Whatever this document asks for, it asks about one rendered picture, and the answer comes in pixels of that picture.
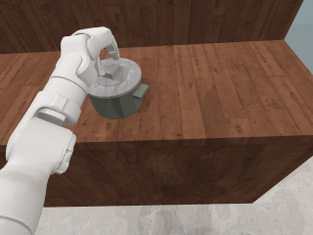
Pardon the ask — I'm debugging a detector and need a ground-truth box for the pot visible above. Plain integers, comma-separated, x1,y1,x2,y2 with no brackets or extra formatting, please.
88,81,150,119

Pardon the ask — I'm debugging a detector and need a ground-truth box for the table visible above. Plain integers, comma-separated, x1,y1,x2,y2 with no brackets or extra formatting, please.
0,0,313,208

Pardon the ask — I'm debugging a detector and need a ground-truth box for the robot left upper arm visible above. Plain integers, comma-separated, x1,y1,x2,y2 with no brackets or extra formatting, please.
0,117,76,235

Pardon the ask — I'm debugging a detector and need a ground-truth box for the knob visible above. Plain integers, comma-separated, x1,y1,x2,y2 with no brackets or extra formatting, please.
101,62,121,79

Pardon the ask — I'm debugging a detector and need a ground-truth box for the left robot forearm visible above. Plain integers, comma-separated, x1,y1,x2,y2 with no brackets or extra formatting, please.
6,31,101,161

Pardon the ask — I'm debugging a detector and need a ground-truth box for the lid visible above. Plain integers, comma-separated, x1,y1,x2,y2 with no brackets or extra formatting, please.
87,58,142,99

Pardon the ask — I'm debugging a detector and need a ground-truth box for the left robot hand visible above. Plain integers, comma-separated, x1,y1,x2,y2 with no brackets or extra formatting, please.
76,26,120,77

